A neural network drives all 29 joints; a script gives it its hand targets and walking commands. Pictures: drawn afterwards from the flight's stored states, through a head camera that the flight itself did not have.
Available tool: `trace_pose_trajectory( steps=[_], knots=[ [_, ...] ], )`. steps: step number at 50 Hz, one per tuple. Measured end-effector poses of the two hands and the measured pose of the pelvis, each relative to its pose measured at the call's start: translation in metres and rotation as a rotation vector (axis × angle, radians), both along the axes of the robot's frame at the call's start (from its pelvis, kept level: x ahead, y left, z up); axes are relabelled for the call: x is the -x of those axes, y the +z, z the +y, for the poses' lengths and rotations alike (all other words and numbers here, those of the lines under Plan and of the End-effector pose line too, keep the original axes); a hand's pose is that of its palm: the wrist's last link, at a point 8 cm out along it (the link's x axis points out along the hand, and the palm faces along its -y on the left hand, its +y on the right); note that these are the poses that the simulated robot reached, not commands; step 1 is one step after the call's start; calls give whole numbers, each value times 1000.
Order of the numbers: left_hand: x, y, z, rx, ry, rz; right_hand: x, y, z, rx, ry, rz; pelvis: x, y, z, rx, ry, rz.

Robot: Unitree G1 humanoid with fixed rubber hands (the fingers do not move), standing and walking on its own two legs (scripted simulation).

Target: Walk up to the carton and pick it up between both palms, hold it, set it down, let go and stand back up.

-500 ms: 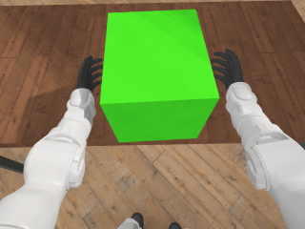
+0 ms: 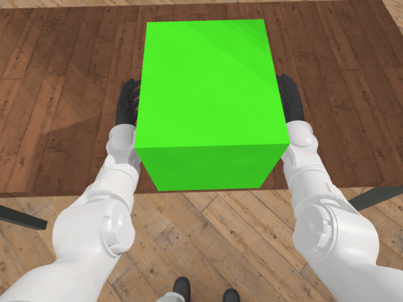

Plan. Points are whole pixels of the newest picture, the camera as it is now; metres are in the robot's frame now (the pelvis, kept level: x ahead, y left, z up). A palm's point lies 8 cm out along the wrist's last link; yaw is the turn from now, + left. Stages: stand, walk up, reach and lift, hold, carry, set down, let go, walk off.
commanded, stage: reach and lift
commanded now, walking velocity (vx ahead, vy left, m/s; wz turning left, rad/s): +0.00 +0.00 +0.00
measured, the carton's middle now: (207, 111) +0.49 +0.03 +0.01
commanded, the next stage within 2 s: none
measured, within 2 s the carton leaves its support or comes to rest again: neither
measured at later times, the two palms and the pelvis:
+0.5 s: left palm (127, 124) +0.43 +0.19 +0.03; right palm (292, 121) +0.45 -0.14 +0.04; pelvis +0.02 +0.00 +0.01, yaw -1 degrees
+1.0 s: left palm (127, 124) +0.43 +0.19 +0.03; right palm (292, 121) +0.45 -0.14 +0.04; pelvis +0.02 +0.00 +0.01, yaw +0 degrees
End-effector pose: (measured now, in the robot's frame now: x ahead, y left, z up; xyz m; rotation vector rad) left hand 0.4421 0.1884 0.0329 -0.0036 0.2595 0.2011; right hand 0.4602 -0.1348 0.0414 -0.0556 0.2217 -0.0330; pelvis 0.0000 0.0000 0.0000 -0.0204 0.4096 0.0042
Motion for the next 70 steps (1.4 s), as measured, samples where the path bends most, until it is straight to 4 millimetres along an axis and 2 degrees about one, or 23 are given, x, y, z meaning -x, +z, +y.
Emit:
trace_pose_trajectory(
  steps=[6, 18, 70],
  knots=[
    [6, -1, -2, -7, -18, 16, 10, -2, -2, 18, -3, 5, -8, 5, 3, -9, -10, -47],
    [7, -1, -1, -16, -19, 18, 11, -2, -2, 26, 2, 6, -18, 7, 5, -6, -17, -66],
    [10, -1, -3, -16, -13, 15, 12, -1, -3, 36, 10, -8, -22, 8, -5, -12, 7, -68]
  ],
)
